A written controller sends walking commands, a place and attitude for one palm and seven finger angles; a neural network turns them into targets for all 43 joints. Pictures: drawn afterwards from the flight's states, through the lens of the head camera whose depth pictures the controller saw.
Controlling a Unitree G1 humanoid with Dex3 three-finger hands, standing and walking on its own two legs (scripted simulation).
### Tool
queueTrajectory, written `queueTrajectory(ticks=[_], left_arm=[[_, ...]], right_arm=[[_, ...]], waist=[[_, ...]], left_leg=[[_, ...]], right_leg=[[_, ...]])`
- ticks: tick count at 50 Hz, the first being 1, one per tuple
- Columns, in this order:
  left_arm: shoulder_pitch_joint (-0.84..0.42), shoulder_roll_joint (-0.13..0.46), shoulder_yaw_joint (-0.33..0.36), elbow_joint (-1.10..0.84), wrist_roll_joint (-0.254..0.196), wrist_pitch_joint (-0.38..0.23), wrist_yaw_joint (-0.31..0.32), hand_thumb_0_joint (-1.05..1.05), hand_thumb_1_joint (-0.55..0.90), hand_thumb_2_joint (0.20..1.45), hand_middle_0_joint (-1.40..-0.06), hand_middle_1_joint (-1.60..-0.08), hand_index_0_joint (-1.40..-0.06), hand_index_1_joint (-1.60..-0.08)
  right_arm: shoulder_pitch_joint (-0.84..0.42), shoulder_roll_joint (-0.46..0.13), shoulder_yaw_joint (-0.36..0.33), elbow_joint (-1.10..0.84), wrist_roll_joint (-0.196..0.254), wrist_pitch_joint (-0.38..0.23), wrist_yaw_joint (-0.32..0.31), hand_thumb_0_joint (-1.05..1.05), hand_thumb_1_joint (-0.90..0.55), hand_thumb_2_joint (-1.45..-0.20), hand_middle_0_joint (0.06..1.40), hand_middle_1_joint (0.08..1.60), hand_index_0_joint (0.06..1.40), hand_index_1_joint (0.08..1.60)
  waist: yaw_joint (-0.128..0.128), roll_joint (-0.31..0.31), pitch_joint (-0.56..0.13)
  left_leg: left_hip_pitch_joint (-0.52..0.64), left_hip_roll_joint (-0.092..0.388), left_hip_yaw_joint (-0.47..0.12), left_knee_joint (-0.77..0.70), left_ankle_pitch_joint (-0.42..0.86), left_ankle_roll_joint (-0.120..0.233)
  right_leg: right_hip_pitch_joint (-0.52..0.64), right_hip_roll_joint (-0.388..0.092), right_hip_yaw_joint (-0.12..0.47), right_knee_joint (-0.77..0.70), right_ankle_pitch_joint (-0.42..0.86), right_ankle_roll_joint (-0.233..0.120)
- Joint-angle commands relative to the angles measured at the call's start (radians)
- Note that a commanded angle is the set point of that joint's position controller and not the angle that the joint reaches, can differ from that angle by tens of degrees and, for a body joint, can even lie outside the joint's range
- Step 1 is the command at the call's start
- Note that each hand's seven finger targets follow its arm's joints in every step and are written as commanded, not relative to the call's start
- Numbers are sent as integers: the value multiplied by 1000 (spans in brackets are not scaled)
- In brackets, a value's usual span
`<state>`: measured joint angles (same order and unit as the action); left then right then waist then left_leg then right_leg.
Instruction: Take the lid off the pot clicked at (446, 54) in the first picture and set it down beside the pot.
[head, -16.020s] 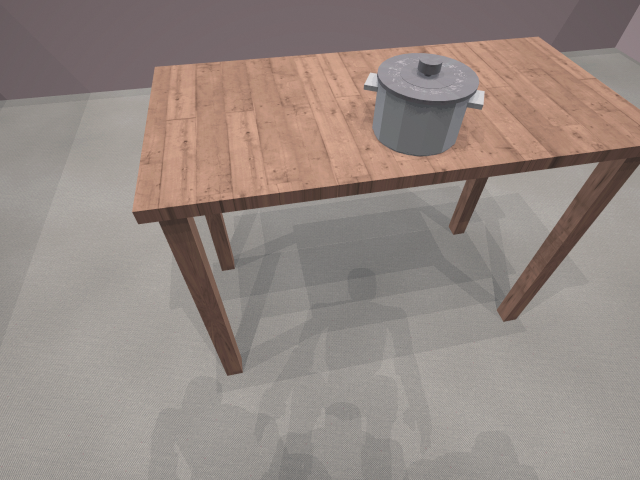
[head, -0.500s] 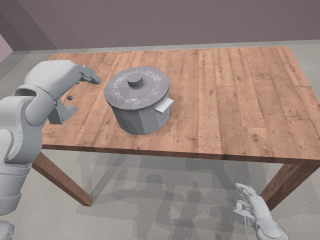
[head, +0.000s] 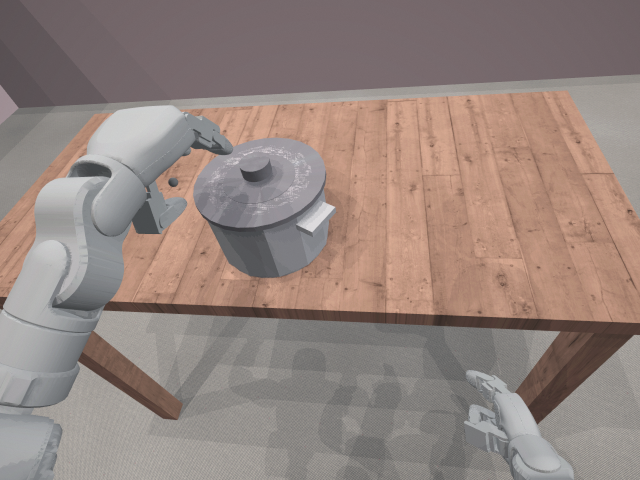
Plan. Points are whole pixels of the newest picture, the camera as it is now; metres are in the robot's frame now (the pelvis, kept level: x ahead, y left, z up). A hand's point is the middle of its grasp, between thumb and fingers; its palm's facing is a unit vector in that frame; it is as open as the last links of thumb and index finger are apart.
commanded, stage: move the open hand above the knob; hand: left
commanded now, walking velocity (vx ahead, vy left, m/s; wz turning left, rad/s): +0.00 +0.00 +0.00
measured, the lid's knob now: (255, 166) +0.47 +0.14 +0.15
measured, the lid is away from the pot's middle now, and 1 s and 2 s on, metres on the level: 0.00 0.00 0.00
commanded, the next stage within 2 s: none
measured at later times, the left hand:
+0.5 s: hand (197, 157) +0.40 +0.17 +0.22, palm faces -0.07 -0.07 -1.00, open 9.9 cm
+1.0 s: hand (242, 129) +0.45 +0.13 +0.22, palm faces -0.12 -0.07 -0.99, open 9.9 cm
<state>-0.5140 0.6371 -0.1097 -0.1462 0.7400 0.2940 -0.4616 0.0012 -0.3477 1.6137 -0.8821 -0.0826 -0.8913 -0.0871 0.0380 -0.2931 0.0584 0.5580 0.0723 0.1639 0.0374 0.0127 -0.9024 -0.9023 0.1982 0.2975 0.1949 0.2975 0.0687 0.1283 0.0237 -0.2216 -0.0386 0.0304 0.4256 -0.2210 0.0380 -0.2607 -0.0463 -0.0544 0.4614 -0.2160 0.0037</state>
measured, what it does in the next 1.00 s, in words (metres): stands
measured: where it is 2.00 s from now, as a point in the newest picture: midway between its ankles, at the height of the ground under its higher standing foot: outside the picture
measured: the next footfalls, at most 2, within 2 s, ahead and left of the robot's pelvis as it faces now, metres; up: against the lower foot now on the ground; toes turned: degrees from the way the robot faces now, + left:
none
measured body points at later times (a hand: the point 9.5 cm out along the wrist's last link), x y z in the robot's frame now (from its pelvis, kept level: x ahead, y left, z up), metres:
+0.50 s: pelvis +0.00 +0.00 +0.00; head +0.02 -0.05 +0.45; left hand +0.39 +0.17 +0.28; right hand +0.21 -0.22 -0.11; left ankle +0.00 +0.10 -0.74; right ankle +0.02 -0.12 -0.74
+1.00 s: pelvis +0.01 +0.00 +0.00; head +0.04 -0.04 +0.45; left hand +0.45 +0.13 +0.28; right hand +0.19 -0.23 -0.12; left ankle +0.00 +0.10 -0.74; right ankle +0.02 -0.12 -0.74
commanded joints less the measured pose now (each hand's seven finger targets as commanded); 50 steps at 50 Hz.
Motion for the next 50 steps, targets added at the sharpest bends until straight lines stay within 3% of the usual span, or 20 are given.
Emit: queueTrajectory(ticks=[1,5,7,10,14,16,20,22,24,25,28,30,33,38,39,40,42,44,45,50], left_arm=[[-433,261,180,-115,36,1,40,0,-348,1619,-872,-81,-872,-81],[-447,247,168,-103,37,8,38,0,-348,1619,-872,-81,-872,-81],[-461,233,146,-43,43,16,34,0,-348,1619,-872,-81,-872,-81],[-482,199,116,-60,38,14,28,0,-348,1619,-872,-81,-872,-81],[-538,165,81,9,41,23,32,0,-348,1619,-872,-81,-872,-81],[-602,237,124,23,61,22,35,0,-348,1619,-872,-81,-872,-81],[-589,240,136,67,68,27,31,0,-348,1619,-872,-81,-872,-81],[-608,187,82,136,70,34,23,0,-348,1619,-872,-81,-872,-81],[-591,129,49,96,50,34,19,0,-348,1619,-872,-81,-872,-81],[-637,158,57,93,64,35,16,0,-348,1619,-872,-81,-872,-81],[-751,143,19,177,81,46,16,0,-348,1619,-872,-81,-872,-81],[-824,158,23,126,89,39,22,0,-348,1619,-872,-81,-872,-81],[-847,131,-3,283,103,55,25,0,-348,1619,-872,-81,-872,-81],[-890,121,-2,281,113,54,28,0,-348,1619,-872,-81,-872,-81],[-853,71,-27,280,94,55,27,0,-348,1619,-872,-81,-872,-81],[-849,116,12,319,111,61,27,0,-348,1619,-872,-81,-872,-81],[-867,82,-30,400,116,67,25,0,-348,1619,-872,-81,-872,-81],[-850,36,-51,399,95,67,29,0,-348,1619,-872,-81,-872,-81],[-901,122,9,333,118,59,31,0,-348,1619,-872,-81,-872,-81],[-866,131,28,301,118,55,30,0,-348,1619,-872,-81,-872,-81]], right_arm=[[-163,-77,-33,-174,4,-44,-8,0,-900,-900,200,300,200,300],[-141,-76,-34,-167,7,-48,-3,0,-900,-900,200,300,200,300],[-155,-79,-33,-163,9,-40,-8,0,-900,-900,200,300,200,300],[-148,-74,-35,-167,13,-45,-5,0,-900,-900,200,300,200,300],[-169,-81,-39,-162,21,-47,-8,0,-900,-900,200,300,200,300],[-144,-82,-39,-150,10,-44,-15,0,-900,-900,200,300,200,300],[-131,-79,-37,-149,10,-47,-11,0,-900,-900,200,300,200,300],[-136,-82,-37,-146,15,-36,-13,0,-900,-900,200,300,200,300],[-156,-83,-45,-163,22,-43,-7,0,-900,-900,200,300,200,300],[-130,-79,-41,-153,18,-40,-9,0,-900,-900,200,300,200,300],[-126,-83,-43,-129,21,-35,-20,0,-900,-900,200,300,200,300],[-111,-79,-42,-131,20,-51,-21,0,-900,-900,200,300,200,300],[-107,-85,-41,-100,18,-48,-27,0,-900,-900,200,300,200,300],[-101,-83,-45,-106,14,-58,-20,0,-900,-900,200,300,200,300],[-100,-89,-51,-112,16,-59,-14,0,-900,-900,200,300,200,300],[-79,-83,-46,-104,14,-58,-13,0,-900,-900,200,300,200,300],[-85,-88,-40,-99,20,-46,-16,0,-900,-900,200,300,200,300],[-79,-94,-53,-105,24,-44,-13,0,-900,-900,200,300,200,300],[-73,-91,-47,-107,18,-48,-14,0,-900,-900,200,300,200,300],[-66,-84,-48,-121,17,-49,-7,0,-900,-900,200,300,200,300]], waist=[[-3,-109,-379],[-4,-112,-415],[-11,-137,-345],[-16,-126,-391],[-34,-123,-339],[-20,-128,-376],[-11,-154,-435],[-27,-166,-348],[-38,-129,-378],[-33,-144,-410],[-55,-148,-339],[-50,-115,-435],[-59,-138,-368],[-51,-134,-445],[-60,-127,-457],[-49,-169,-465],[-64,-195,-371],[-70,-167,-379],[-51,-167,-458],[-46,-180,-484]], left_leg=[[103,-4,-32,-29,274,3],[118,-8,-35,-22,305,3],[82,-5,-32,-29,252,2],[110,-9,-29,-23,270,5],[113,-5,-44,-14,234,9],[99,-8,-34,-30,229,8],[91,-15,-30,-24,274,8],[65,-9,-24,-31,224,7],[110,-11,-31,-8,249,15],[107,-12,-25,-22,250,12],[93,-8,-29,-35,188,12],[138,-13,-41,-31,241,12],[104,-9,-39,-39,204,10],[125,-12,-41,-30,288,14],[149,-12,-48,-11,325,16],[127,-8,-39,-25,330,13],[77,-6,-29,-37,261,12],[100,-6,-37,-29,260,18],[116,-7,-35,-33,299,15],[126,-4,-36,-19,406,16]], right_leg=[[165,30,20,-30,238,-45],[182,30,20,-22,267,-46],[147,27,15,-30,235,-43],[161,28,18,-24,244,-42],[105,39,14,-25,209,-51],[149,29,17,-30,208,-47],[203,23,26,-14,270,-45],[144,22,17,-28,230,-42],[131,31,18,-23,250,-48],[157,27,17,-22,241,-42],[99,32,8,-36,178,-43],[141,35,11,-21,205,-49],[104,35,5,-29,184,-50],[157,31,10,-12,274,-55],[148,35,9,-10,302,-57],[173,33,10,-9,310,-51],[127,31,3,-19,272,-48],[111,34,1,-26,255,-53],[169,32,10,-11,287,-52],[199,31,16,0,384,-49]])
